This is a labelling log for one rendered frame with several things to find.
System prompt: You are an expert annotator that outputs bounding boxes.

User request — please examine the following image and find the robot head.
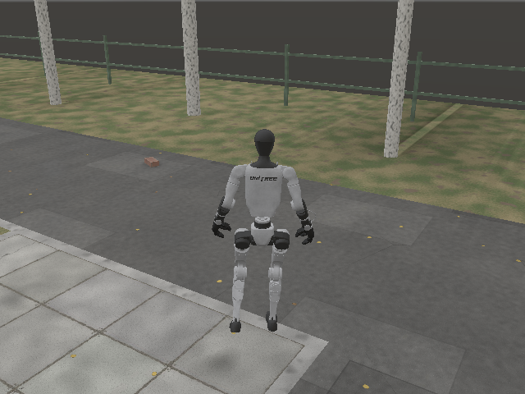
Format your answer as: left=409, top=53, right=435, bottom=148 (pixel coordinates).
left=250, top=129, right=278, bottom=168

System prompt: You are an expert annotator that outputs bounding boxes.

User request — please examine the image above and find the left robot upper arm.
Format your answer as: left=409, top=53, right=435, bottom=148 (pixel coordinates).
left=222, top=164, right=247, bottom=209

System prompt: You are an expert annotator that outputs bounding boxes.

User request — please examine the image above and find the robot left forearm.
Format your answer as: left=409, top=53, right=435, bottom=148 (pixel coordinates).
left=214, top=196, right=230, bottom=225

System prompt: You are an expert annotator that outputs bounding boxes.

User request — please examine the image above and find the left robot hand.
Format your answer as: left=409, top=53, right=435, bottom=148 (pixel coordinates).
left=212, top=222, right=231, bottom=238

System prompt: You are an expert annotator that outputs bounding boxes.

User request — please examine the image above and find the robot right thigh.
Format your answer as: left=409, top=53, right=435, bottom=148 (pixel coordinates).
left=268, top=229, right=290, bottom=282

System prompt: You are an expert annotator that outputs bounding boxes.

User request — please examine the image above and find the right robot upper arm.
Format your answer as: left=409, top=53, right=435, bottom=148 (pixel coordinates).
left=281, top=165, right=304, bottom=211

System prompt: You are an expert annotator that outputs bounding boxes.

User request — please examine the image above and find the robot right forearm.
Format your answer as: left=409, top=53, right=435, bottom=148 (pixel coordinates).
left=296, top=199, right=313, bottom=231

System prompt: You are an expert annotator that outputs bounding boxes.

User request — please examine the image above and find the right robot hand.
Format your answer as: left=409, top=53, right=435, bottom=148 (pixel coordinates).
left=295, top=227, right=314, bottom=245

